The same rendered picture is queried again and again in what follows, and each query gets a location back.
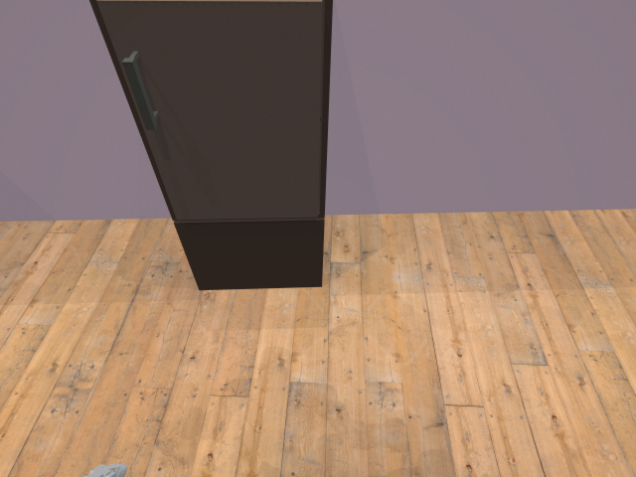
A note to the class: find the cupboard door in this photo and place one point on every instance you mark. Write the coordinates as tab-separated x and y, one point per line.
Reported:
237	85

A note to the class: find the handle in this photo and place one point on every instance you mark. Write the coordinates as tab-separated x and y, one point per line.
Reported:
133	74

